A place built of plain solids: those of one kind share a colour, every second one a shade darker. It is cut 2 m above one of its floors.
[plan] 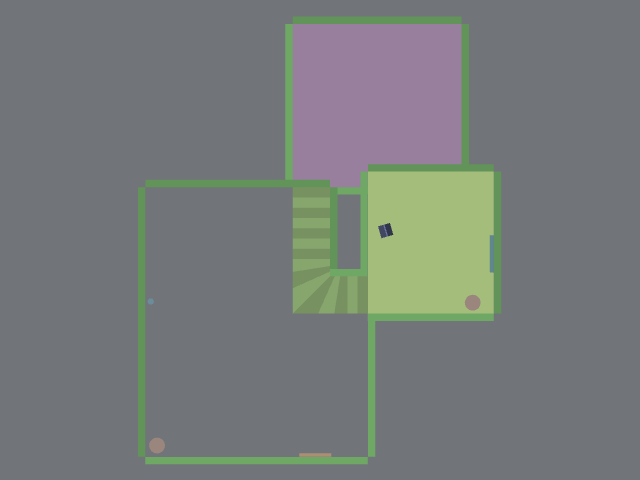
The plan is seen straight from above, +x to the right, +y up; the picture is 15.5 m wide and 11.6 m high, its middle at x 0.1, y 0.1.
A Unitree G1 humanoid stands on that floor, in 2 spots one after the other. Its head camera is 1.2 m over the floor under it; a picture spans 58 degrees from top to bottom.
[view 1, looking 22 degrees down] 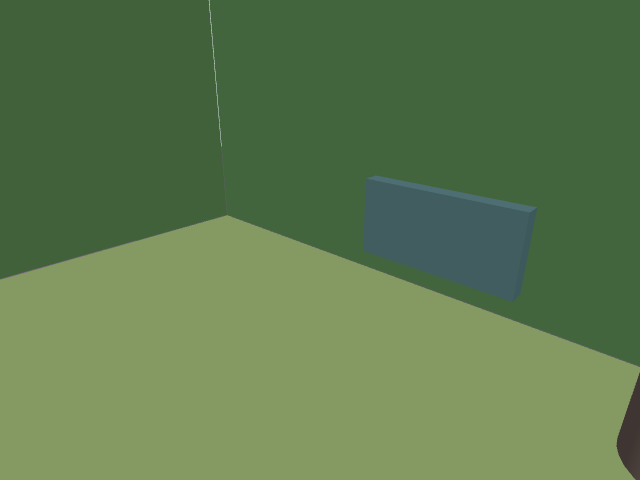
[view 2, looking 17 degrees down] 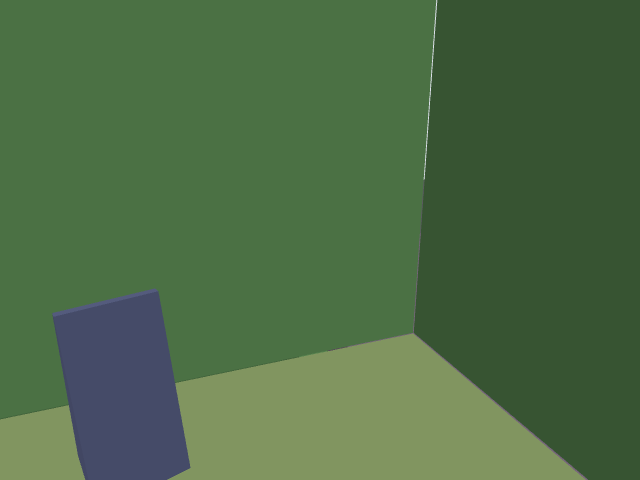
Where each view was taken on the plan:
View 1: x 2.26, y -1.24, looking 43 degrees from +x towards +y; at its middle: wall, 3.02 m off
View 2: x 3.08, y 0.50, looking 159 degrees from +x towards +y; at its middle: wall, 2.04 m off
